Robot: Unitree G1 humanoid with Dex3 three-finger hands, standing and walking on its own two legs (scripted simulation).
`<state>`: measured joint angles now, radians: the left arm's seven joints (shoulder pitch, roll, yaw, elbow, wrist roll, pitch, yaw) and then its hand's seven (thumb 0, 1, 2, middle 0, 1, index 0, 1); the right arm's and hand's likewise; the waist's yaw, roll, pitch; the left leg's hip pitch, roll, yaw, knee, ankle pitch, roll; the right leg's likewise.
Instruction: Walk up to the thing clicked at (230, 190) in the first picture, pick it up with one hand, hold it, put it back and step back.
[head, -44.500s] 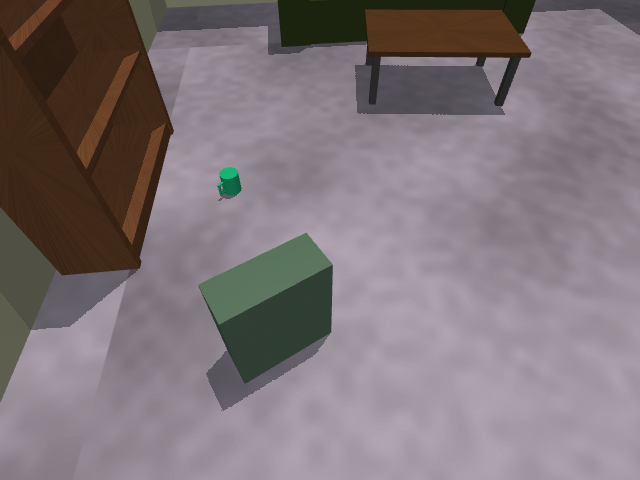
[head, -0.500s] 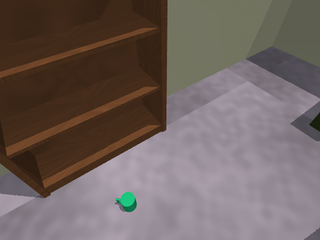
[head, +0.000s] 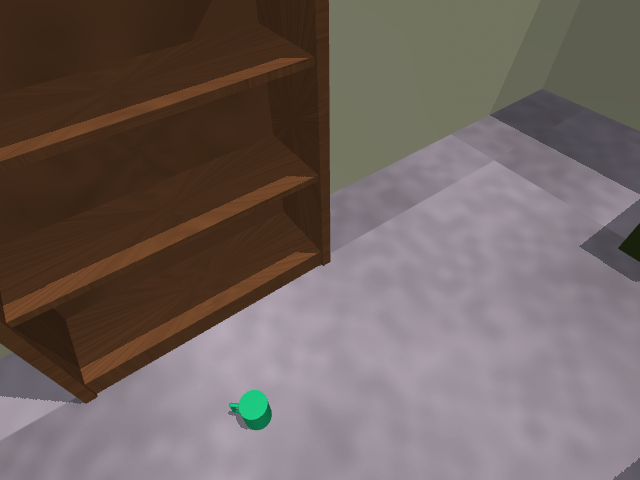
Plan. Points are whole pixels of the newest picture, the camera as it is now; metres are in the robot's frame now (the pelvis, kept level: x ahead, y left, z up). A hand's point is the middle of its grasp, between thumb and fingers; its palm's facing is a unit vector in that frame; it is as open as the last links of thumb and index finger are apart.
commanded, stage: stand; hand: left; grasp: from above
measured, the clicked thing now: (250, 409) +0.43 +0.26 -0.73
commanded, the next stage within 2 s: step back in 0.74 s
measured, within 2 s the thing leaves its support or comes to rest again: neither
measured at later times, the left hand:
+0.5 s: hand out of the picture +0.07 +0.25 -0.16, palm faces +0.02 -0.94 -0.34, open 7.4 cm
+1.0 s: hand out of the picture +0.08 +0.29 -0.18, palm faces -0.02 -0.93 -0.37, open 7.4 cm
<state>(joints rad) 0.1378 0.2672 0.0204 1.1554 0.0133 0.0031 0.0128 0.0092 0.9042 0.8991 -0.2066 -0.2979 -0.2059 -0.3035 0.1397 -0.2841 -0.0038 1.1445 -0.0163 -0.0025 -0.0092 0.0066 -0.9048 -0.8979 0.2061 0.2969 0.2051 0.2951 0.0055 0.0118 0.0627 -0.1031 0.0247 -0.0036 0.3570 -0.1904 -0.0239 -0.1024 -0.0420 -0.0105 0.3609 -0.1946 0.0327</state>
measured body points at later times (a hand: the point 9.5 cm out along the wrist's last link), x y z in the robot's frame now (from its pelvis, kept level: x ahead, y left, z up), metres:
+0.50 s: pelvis +0.00 +0.00 +0.00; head +0.00 -0.01 +0.45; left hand +0.07 +0.30 -0.13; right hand +0.06 -0.30 -0.14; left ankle +0.01 +0.13 -0.75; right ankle +0.00 -0.14 -0.75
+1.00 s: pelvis -0.03 +0.03 -0.02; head +0.03 +0.03 +0.42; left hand +0.08 +0.34 -0.15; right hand +0.05 -0.30 -0.14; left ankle -0.04 +0.12 -0.75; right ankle +0.00 -0.14 -0.75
